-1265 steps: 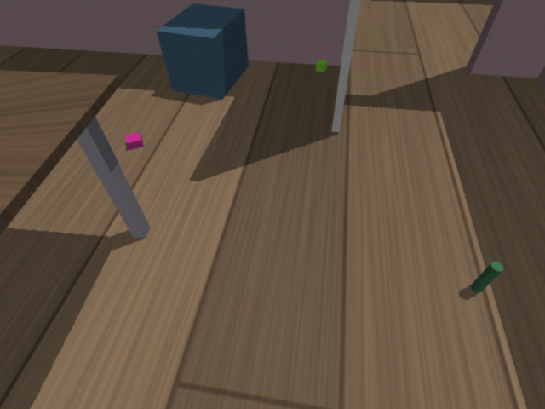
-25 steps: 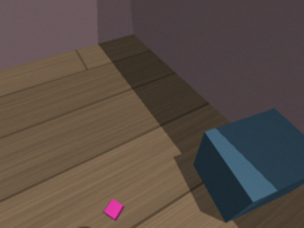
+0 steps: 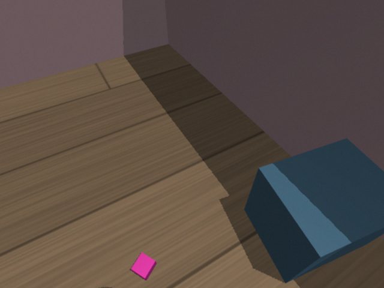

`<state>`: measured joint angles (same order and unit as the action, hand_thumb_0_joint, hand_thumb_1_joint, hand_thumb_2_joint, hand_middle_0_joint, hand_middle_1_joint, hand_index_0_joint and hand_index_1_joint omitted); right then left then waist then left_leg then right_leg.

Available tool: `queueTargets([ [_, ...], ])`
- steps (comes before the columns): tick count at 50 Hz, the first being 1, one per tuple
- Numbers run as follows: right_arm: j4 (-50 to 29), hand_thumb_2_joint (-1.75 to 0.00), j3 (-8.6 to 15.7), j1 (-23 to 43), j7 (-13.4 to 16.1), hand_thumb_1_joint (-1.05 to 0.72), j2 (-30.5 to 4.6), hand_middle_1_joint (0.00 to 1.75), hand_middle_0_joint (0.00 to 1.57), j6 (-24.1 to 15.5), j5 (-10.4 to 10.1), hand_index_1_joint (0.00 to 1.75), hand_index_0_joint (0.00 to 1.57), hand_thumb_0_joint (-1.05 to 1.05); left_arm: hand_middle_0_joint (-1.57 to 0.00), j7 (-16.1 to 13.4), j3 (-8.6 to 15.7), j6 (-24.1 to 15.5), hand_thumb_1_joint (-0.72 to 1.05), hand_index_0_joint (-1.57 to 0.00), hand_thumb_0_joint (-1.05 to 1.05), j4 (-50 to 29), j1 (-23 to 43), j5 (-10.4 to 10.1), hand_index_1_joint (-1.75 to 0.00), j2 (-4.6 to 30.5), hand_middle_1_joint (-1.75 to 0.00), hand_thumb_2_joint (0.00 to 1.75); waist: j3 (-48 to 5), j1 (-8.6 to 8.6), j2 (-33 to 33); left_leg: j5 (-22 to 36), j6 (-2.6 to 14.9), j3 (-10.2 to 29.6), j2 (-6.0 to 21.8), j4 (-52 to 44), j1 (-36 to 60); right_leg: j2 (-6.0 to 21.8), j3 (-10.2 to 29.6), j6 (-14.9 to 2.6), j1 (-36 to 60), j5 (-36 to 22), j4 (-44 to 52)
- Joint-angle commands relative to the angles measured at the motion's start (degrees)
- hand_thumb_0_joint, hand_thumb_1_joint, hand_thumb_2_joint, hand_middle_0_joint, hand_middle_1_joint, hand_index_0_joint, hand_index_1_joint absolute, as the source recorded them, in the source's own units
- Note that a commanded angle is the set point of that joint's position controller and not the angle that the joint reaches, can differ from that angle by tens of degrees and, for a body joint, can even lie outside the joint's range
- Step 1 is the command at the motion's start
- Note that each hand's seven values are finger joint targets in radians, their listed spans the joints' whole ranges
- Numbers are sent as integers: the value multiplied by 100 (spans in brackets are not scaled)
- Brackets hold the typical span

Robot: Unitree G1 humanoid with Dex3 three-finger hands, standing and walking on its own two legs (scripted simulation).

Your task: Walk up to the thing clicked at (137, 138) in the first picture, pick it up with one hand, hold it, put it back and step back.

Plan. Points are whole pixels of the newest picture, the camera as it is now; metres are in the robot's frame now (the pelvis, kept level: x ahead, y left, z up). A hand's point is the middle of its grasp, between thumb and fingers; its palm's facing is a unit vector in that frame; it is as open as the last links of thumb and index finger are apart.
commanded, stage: stand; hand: left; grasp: from above
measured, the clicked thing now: (144, 266) +0.36 +0.26 -0.76
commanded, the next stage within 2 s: rise first in 0.82 s
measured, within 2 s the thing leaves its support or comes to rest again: neither
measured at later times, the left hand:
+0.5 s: hand out of the picture +0.06 +0.26 -0.16, palm faces -0.02 -0.94 -0.34, open 7.4 cm
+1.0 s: hand out of the picture +0.09 +0.25 -0.16, palm faces +0.04 -0.94 -0.34, open 7.5 cm
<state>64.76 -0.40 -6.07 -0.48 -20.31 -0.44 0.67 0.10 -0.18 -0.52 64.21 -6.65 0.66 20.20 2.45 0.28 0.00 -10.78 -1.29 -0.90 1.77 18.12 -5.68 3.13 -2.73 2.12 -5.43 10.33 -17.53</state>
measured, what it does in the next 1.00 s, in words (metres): stands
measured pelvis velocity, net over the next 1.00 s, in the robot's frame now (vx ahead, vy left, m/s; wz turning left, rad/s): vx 0.00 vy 0.00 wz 0.01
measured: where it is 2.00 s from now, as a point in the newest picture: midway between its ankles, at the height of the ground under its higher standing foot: outside the picture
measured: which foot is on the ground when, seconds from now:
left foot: down 0.00-1.00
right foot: down 0.00-1.00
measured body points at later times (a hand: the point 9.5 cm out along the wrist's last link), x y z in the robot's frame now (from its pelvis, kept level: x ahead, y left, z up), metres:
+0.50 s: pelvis +0.00 +0.00 +0.00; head +0.01 +0.00 +0.45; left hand +0.06 +0.30 -0.13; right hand +0.07 -0.30 -0.13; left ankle -0.01 +0.13 -0.75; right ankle -0.01 -0.14 -0.75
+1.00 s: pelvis +0.00 +0.00 +0.00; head +0.02 +0.00 +0.45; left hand +0.09 +0.30 -0.13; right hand +0.09 -0.29 -0.13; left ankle -0.01 +0.13 -0.75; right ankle -0.01 -0.14 -0.75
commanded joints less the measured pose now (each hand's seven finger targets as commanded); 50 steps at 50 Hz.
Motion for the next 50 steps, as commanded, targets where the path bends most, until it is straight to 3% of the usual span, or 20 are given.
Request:
queueTargets([
  [1,-365,-90,263,230,89,-90,-1232,30,20,-121,-13,30,20,0,-20,-53,263,-96,90,-20,0,-301,120,9,-30,1206,-30,90,-416,4,-72,1099,197,421,624,-232,-45,574,384,-251,165,-941,193],
  [5,-370,-90,262,201,84,-90,-1209,30,20,-116,-20,30,20,0,-20,-58,267,-115,90,-20,0,-296,138,6,-30,1237,-30,90,-488,-23,41,1297,218,437,651,-178,81,586,374,-253,190,-1073,160],
  [16,-358,-90,253,181,90,-90,-1225,30,20,-123,-16,30,20,0,-20,-39,272,-82,90,-20,0,-287,95,1,-30,1201,-30,90,-268,-14,-84,839,189,437,601,-294,-121,566,405,-256,97,-660,243],
  [21,-368,-90,268,214,82,-90,-1220,30,20,-108,-18,30,20,0,-20,-48,266,-97,90,-20,0,-294,99,11,-30,1215,-30,90,-321,-7,39,886,204,489,624,-255,-10,536,365,-246,26,-529,251],
  [26,-358,-90,247,136,79,-90,-1194,30,20,-109,-9,30,20,0,-20,-42,276,-100,90,-20,0,-300,111,14,-30,1245,-30,90,-318,-46,-19,783,204,447,583,-254,-140,588,427,-263,105,-695,256],
  [32,-364,-90,262,150,85,-90,-1235,30,20,-114,-14,30,20,0,-20,-52,255,-113,90,-20,0,-307,75,8,-30,1219,-30,90,-479,-20,1,1234,234,453,636,-154,41,596,398,-255,136,-1022,178],
  [45,-359,-90,248,129,98,-90,-1219,30,20,-116,-14,30,20,0,-20,-57,258,-95,90,-20,0,-300,80,4,-30,1220,-30,90,-341,-13,-16,1176,193,453,607,-225,-50,572,359,-244,151,-916,191],
  [46,-372,-91,249,143,99,-91,-1210,30,20,-118,-16,30,20,0,-18,-55,265,-95,85,-16,0,-317,89,1,-33,1231,-31,96,-349,-17,5,1142,199,444,627,-217,-18,575,362,-265,120,-861,177],
  [47,-1960,-91,40,65,222,-93,-260,30,20,-380,-413,30,20,0,-26,-152,268,-636,77,-22,0,-2327,2099,-317,-41,263,-39,94,164,-702,-176,143,145,-236,-175,112,-608,-253,53,-233,-1289,-414,-152],
  [48,-1656,-90,62,-244,275,-88,-430,30,20,-360,-418,30,20,0,-23,-185,346,-585,69,-20,0,-1872,2730,-307,-49,476,-47,91,-37,-597,35,-49,169,-209,-202,192,-583,-256,-15,-224,-1059,-199,-190],
  [49,-1710,-89,167,-457,337,-86,-616,30,20,-302,-441,30,20,0,-21,-206,649,-364,61,-19,0,-998,1776,-186,-57,1005,-55,90,49,-382,234,-122,164,-185,-162,240,-759,-304,-97,-257,-1005,32,-218],
  [50,-1789,-89,241,-562,331,-85,-627,30,20,-261,-396,30,20,0,-20,-155,802,-231,53,-18,0,-538,1485,-55,-65,1178,-63,89,-172,-309,224,-68,169,-196,-215,501,-961,-297,-81,-271,-1102,58,-366],
])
